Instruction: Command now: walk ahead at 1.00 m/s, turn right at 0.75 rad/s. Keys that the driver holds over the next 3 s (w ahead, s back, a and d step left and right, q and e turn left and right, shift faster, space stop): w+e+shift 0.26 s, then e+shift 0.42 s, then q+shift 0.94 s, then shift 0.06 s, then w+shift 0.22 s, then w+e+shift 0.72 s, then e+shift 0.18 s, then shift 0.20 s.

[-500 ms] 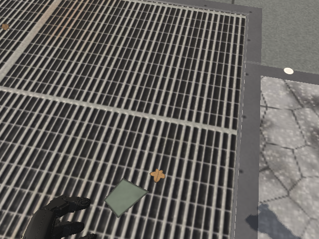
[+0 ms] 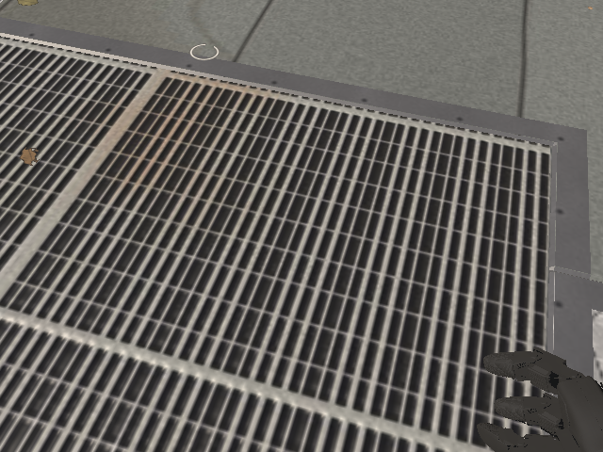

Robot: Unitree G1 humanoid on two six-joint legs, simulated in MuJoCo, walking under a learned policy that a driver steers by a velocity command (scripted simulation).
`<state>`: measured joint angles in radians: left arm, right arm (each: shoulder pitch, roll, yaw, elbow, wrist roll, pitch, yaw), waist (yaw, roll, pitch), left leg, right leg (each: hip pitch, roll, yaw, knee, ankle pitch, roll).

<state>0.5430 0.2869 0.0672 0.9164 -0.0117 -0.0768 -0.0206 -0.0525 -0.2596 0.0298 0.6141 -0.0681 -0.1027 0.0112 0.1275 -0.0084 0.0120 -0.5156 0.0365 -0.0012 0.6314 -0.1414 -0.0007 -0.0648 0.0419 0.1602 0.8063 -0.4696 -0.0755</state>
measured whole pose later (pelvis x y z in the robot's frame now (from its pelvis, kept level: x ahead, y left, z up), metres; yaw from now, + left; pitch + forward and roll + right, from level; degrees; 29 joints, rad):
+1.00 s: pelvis +0.63 -0.06 +0.01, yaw -37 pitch +1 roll -1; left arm 0.10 0.26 0.05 0.69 0.00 0.05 0.03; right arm 0.21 -0.24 -0.05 0.63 0.01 0.01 0.00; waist -0.03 0.02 0.08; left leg -0.43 -0.12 -0.19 0.46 -0.03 0.02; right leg -0.38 0.09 0.12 0.87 -0.50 0.05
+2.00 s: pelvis +0.76 -0.08 +0.01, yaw +4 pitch +3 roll +1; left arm 0.26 0.31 0.05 0.70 0.03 -0.05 -0.04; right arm 0.27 -0.31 -0.05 0.62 -0.04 -0.01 0.03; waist 0.01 0.02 -0.08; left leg -0.28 -0.03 -0.08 0.64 -0.42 0.05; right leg -0.33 -0.01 -0.04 0.57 -0.35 -0.03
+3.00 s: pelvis +1.37 -0.22 +0.02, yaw -42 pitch +1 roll +0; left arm 0.15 0.30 0.04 0.65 -0.01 -0.04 -0.02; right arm 0.14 -0.30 -0.02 0.63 0.00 -0.07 -0.04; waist 0.00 0.00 0.13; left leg -0.64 0.10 -0.12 1.24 -0.39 -0.10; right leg -0.35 0.18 0.03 0.47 -0.13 -0.16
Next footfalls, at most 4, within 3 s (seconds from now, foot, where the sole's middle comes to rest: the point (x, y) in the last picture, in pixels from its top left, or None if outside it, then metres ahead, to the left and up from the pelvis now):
0.38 right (390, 426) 0.54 -0.10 -0.75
0.78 left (392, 317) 0.81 -0.10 -0.75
1.10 right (434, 400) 0.61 -0.20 -0.75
1.54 left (330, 333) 0.75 0.05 -0.75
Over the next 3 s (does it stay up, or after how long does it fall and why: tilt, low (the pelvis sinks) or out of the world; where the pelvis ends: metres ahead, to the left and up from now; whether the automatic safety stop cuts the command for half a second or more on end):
stays up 1.37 -0.22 0.02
